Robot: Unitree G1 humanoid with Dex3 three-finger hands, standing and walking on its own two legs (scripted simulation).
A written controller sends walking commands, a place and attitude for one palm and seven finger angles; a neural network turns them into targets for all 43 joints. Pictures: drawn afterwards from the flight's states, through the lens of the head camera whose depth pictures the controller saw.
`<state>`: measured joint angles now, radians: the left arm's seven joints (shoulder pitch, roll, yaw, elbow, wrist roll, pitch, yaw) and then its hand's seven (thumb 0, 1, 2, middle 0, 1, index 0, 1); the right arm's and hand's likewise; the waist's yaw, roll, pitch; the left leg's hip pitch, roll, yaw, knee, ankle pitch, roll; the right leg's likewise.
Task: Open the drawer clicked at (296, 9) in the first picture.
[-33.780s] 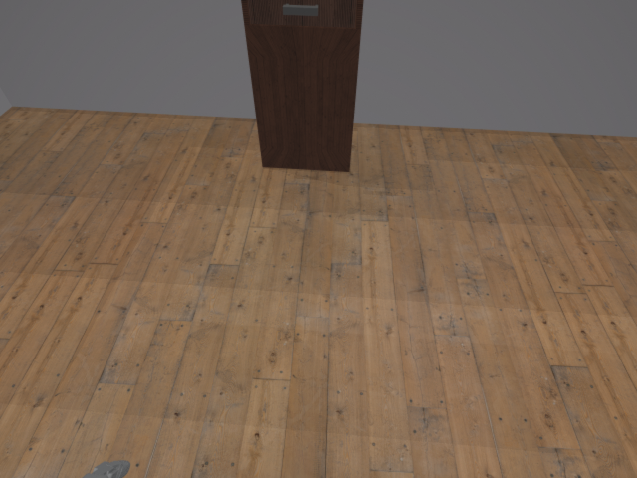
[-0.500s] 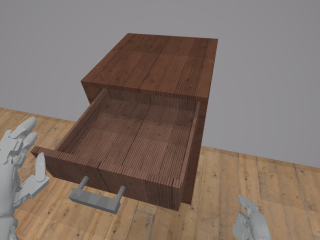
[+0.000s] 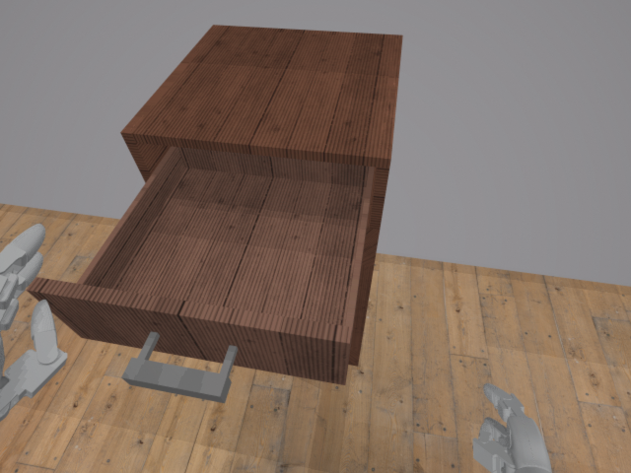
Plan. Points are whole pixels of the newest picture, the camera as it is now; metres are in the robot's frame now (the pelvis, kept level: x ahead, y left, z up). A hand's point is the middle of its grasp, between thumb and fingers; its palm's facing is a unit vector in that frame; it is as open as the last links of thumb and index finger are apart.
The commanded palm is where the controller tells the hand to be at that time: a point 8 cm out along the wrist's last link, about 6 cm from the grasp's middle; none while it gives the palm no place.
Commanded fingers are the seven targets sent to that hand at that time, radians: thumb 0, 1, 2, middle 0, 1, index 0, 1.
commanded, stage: step back with the hand held close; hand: left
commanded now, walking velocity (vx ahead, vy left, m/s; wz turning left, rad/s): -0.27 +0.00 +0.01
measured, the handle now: (184, 362) +0.26 +0.18 +0.00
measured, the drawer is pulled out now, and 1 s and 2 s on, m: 0.30 0.30 0.30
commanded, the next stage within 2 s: stop stepping back and stand still in 1.32 s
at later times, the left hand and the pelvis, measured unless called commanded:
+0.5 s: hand out of the picture +0.14 +0.25 +0.17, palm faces +0.38 -0.82 -0.44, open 7.4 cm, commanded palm +0.07 +0.30 +0.19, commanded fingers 0.00 0.90 0.90 -0.20 -0.30 -0.20 -0.30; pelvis -0.06 +0.02 -0.01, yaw +0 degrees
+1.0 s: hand out of the picture +0.09 +0.24 +0.17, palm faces +0.35 -0.81 -0.47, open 7.4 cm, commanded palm +0.01 +0.29 +0.19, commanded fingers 0.00 0.90 0.90 -0.20 -0.30 -0.20 -0.30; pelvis -0.11 +0.00 -0.01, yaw +3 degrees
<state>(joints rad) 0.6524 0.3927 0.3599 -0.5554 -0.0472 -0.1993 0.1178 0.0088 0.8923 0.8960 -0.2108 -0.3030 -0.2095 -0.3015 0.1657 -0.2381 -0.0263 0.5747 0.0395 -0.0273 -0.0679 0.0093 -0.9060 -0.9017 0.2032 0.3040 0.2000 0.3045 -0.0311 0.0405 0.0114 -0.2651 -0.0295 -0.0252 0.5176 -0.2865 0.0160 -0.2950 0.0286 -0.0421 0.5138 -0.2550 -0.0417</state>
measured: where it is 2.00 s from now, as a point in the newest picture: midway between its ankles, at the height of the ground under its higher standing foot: outside the picture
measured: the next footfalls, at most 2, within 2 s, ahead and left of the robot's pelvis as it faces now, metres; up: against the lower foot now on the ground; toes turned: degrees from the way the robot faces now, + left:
right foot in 1.16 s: -0.09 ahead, -0.11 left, +0.00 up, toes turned -2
left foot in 1.48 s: -0.24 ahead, +0.06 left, +0.00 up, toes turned +5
